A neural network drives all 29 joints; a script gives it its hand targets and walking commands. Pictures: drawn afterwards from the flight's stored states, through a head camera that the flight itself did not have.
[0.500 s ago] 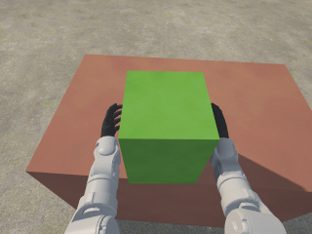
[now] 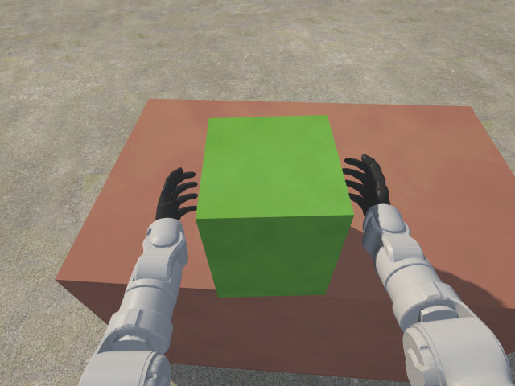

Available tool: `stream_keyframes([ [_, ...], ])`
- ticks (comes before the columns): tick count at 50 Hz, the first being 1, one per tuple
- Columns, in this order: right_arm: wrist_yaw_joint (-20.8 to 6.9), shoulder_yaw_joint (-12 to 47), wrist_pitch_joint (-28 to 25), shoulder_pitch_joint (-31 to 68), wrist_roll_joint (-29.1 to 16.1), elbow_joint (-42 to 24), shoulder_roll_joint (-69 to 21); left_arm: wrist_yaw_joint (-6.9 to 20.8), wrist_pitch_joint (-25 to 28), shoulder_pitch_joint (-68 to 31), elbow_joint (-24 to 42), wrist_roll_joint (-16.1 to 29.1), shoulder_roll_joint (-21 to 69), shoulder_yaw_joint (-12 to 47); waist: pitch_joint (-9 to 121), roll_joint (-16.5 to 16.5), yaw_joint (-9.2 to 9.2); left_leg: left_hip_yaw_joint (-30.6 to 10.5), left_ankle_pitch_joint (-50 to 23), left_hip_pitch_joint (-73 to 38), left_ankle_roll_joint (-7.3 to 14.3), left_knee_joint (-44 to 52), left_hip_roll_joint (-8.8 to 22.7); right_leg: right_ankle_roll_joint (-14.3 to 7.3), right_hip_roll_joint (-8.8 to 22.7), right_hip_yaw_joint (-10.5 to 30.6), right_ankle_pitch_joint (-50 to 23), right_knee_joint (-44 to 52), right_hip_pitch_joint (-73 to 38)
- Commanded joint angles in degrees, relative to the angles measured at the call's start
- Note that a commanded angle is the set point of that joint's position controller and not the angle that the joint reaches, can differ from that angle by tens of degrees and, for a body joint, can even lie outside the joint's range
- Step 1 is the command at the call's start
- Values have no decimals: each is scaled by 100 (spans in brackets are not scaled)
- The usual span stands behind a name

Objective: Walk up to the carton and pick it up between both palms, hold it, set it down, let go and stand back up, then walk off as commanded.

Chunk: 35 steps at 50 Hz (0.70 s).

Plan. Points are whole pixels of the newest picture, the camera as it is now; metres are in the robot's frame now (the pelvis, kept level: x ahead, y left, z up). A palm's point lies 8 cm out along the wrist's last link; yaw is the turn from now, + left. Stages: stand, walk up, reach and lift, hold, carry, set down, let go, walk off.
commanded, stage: set down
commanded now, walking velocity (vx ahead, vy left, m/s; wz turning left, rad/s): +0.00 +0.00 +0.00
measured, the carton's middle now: (269, 210) +0.42 +0.01 +0.03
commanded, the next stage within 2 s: none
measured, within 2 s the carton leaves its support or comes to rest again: neither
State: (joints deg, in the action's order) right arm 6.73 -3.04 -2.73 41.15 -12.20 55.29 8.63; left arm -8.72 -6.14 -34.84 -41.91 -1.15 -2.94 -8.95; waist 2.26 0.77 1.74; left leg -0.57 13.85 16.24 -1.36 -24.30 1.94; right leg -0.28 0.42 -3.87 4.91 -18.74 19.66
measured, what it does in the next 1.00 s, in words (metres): stands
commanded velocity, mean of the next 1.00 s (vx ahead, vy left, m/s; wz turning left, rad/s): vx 0.00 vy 0.00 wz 0.00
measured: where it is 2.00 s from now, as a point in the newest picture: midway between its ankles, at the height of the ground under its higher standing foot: outside the picture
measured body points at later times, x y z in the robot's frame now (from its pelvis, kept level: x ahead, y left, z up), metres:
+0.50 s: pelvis -0.05 -0.02 +0.00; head -0.05 -0.03 +0.45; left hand +0.30 +0.18 +0.05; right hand +0.31 -0.21 +0.05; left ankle -0.02 +0.13 -0.74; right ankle +0.04 -0.12 -0.74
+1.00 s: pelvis -0.05 -0.01 +0.00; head -0.08 +0.00 +0.44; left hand +0.24 +0.21 +0.01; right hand +0.25 -0.20 +0.03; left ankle -0.02 +0.13 -0.74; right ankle +0.04 -0.12 -0.74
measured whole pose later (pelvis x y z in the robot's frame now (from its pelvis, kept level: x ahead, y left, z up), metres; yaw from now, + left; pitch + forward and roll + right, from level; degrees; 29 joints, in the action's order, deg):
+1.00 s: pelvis -0.05 -0.01 +0.00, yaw +0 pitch -3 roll +1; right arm 2.9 1.3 1.9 4.7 -13.8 23.9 10.8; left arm -5.2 -3.9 -6.9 -26.9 8.7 -8.8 -3.2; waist 1.7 -2.7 1.9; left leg -0.6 12.0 10.6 -1.2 -25.2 1.0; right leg -0.8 0.4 -1.8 5.1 -23.8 15.9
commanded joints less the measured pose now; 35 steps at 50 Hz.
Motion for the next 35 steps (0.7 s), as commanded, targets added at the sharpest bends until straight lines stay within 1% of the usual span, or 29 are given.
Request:
stream_keyframes([
  [1,-30,15,-458,1831,-70,-1899,1405,190,310,-2015,2154,288,-1000,-149,3659,15,-67,259,-3598,-150,-368,-169,-288,21,-516,159,-2638,-646,-2952],
  [2,-32,132,-550,1431,-151,-2224,1348,226,331,-1481,2381,322,-931,-50,3835,-55,-67,238,-3898,-224,-336,-209,-270,26,-500,185,-3033,-697,-3239],
  [3,-78,116,-504,1492,-128,-2138,1348,275,304,-1597,2073,340,-1038,-64,3536,-32,-58,270,-3371,-15,-284,-78,-302,60,-474,191,-2712,-634,-3178],
  [5,-106,223,-551,1114,-253,-2728,1384,319,230,-1193,2509,426,-975,40,3463,-77,-37,243,-3197,-84,-256,102,-333,52,-466,130,-2618,-606,-3526],
  [6,-120,174,-522,1418,-262,-2777,1434,323,224,-1449,2301,479,-1049,44,3158,-51,25,231,-3017,82,-264,123,-308,49,-466,120,-2281,-565,-3317],
  [7,-154,174,-571,1133,-237,-3060,1470,348,174,-1067,2346,532,-982,56,3093,-201,49,232,-3028,-4,-239,169,-318,52,-465,85,-2287,-562,-3414],
  [9,-223,40,-458,1207,-225,-3018,1503,333,212,-1366,2237,672,-1068,203,2926,-200,4,233,-2338,118,-177,305,-309,29,-453,56,-1518,-472,-3078],
  [10,-258,84,-433,1285,-249,-3287,1403,339,286,-1523,2298,813,-1089,297,3037,-264,0,264,-2115,212,-135,284,-326,22,-413,87,-1273,-451,-2984],
  [11,-281,50,-424,895,-177,-3408,1397,316,285,-1061,2445,772,-1022,361,2967,-286,-22,266,-2076,126,-146,328,-341,14,-438,43,-1297,-432,-3082],
  [12,-323,92,-360,792,-198,-3308,1387,294,240,-1034,2273,806,-1029,347,2716,-286,53,221,-1781,296,-114,445,-277,-21,-428,90,-976,-440,-2994],
  [13,-341,122,-280,1095,-205,-3601,1267,287,348,-1370,2160,895,-1190,383,2912,-356,96,297,-1376,427,-58,489,-330,-8,-365,93,-536,-391,-2864],
  [15,-413,91,-217,755,-192,-3770,1190,235,426,-1111,2323,1060,-1168,512,2867,-414,8,269,-1040,533,-3,576,-291,-23,-344,116,-300,-422,-2888],
  [17,-442,-103,-127,414,-89,-3817,1328,190,443,-891,2535,1069,-1292,423,2742,-349,-22,262,-780,588,11,730,-254,-44,-333,96,-99,-443,-2900],
  [18,-450,-146,-55,225,8,-3662,1248,209,454,-655,2422,1035,-1198,428,2511,-432,-54,218,-669,675,45,770,-234,-57,-318,160,-51,-410,-2934],
  [19,-469,-82,64,566,32,-3314,1145,230,511,-1134,1841,1052,-1424,377,2256,-468,78,291,-120,906,89,814,-292,-68,-268,181,614,-348,-2670],
  [20,-455,-42,75,148,35,-3420,1122,205,567,-844,2011,962,-1377,341,2271,-335,-3,225,101,1241,200,930,-198,-53,-346,181,494,-487,-3099],
  [21,-449,-91,111,177,153,-3402,1041,211,586,-931,1925,899,-1395,142,2248,-453,122,315,285,1374,246,950,-180,18,-305,267,739,-470,-3285],
  [22,-431,-20,128,91,125,-3497,989,215,657,-898,1893,940,-1392,264,2234,-417,30,276,421,1603,341,981,-124,58,-310,325,830,-493,-3481],
  [23,-424,81,151,-112,56,-3462,879,240,703,-699,1975,921,-1349,212,2195,-388,66,284,343,1565,374,963,-125,35,-300,318,710,-516,-3555],
  [24,-372,-4,169,-16,93,-3464,849,252,764,-877,1848,942,-1472,157,2229,-350,82,351,495,1593,354,904,-183,40,-245,429,1133,-434,-3441],
  [26,-384,35,140,-346,65,-3570,812,316,805,-388,1697,1013,-1320,286,1950,-476,21,310,376,1594,365,923,-134,43,-264,413,1108,-410,-3463],
  [27,-383,63,163,-470,35,-3435,706,322,816,-474,1751,968,-1428,117,1942,-539,124,429,-13,1376,318,744,-276,29,-76,612,1526,-223,-3264],
  [28,-347,49,235,-201,87,-3282,536,376,800,-744,1337,1110,-1463,241,1828,-733,60,466,93,1315,283,634,-429,-6,85,778,2185,-13,-2759],
  [29,-321,101,286,-190,130,-3309,475,382,781,-774,1145,1153,-1508,248,1621,-747,74,448,323,1347,321,651,-447,-37,122,785,2545,8,-2605],
  [30,-293,170,283,-449,60,-3483,467,404,752,-553,1148,1208,-1525,337,1464,-1070,48,402,12,960,301,393,-559,-110,331,967,2974,228,-2161],
  [31,-221,131,317,-104,186,-3739,385,464,686,-926,1116,1346,-1634,322,1638,-1353,58,384,-11,758,304,273,-632,-147,439,1006,3246,305,-1769],
  [32,-222,163,253,-579,21,-4000,480,472,663,-323,1442,1383,-1538,458,1636,-1584,-10,259,-493,55,254,-20,-726,-316,595,1085,3299,450,-1282],
  [33,-186,170,274,-474,120,-4164,446,464,631,-493,1481,1406,-1569,432,1614,-1318,82,352,-182,327,223,192,-699,-196,452,972,3228,374,-1404],
  [35,-184,127,243,-360,166,-4502,334,476,602,-632,1661,1404,-1615,412,1859,-1240,91,309,-139,318,225,173,-652,-161,470,981,3066,253,-1484],
])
